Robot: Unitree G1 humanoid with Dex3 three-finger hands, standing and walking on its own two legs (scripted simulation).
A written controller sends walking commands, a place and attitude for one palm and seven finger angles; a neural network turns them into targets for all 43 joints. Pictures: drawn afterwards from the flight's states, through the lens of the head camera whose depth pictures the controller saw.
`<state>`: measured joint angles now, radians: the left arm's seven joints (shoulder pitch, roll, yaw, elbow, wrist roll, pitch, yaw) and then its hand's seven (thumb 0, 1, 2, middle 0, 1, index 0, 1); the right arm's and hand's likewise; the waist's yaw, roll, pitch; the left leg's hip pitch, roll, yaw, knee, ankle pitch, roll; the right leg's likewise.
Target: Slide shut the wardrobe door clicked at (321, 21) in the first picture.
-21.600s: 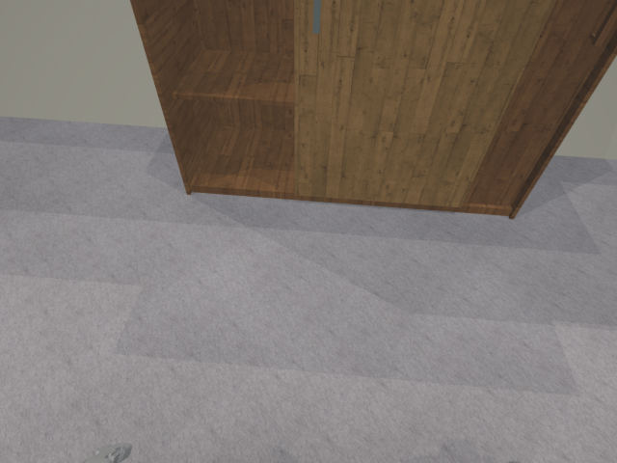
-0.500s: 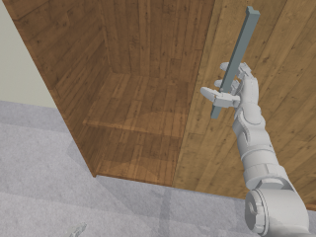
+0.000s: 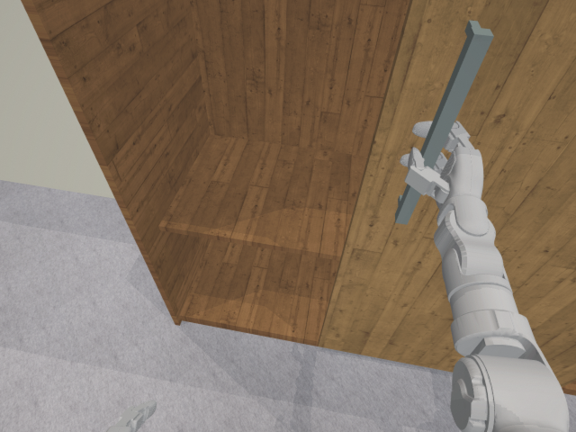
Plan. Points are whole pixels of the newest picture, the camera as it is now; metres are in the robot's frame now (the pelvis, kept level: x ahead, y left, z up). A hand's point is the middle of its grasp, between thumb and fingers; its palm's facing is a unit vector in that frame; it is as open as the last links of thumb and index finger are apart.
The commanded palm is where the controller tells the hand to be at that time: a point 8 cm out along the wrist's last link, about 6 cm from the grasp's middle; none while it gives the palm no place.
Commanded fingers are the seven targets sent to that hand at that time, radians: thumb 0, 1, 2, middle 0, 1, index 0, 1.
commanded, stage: grip the handle and tug to test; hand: right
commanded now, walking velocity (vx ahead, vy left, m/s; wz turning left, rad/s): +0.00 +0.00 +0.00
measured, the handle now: (430, 140) +0.50 -0.14 +0.18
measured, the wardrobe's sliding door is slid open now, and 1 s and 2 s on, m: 0.51 0.51 0.48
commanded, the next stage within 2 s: tug the door sideways, standing still in 0.52 s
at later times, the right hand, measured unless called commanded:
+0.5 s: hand (414, 171) +0.44 -0.11 +0.16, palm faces +0.06 +1.00 +0.02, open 5.9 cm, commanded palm +0.39 -0.16 +0.16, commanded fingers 0.00 -0.90 -0.90 0.45 1.40 0.45 1.40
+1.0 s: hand (412, 169) +0.44 -0.11 +0.16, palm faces +0.12 +0.99 -0.01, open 5.7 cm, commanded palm +0.42 -0.12 +0.16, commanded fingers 0.00 -0.90 -0.90 0.45 1.40 0.45 1.40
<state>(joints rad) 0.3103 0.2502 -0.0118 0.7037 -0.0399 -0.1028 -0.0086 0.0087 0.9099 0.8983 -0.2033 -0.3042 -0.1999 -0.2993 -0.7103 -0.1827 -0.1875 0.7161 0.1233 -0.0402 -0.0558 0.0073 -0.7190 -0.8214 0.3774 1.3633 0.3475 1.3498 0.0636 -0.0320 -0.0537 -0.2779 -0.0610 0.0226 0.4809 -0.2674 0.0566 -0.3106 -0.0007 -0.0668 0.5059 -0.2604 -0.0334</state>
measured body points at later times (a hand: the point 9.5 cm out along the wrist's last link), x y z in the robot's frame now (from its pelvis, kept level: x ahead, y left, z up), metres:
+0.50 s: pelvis +0.02 +0.00 +0.00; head +0.03 +0.02 +0.45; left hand +0.14 +0.25 -0.11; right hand +0.43 -0.17 +0.16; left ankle -0.02 +0.08 -0.74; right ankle +0.00 -0.10 -0.74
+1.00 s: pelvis +0.01 -0.01 +0.00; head +0.03 +0.00 +0.45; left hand +0.15 +0.22 -0.12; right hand +0.43 -0.16 +0.17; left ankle -0.01 +0.08 -0.74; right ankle +0.00 -0.10 -0.74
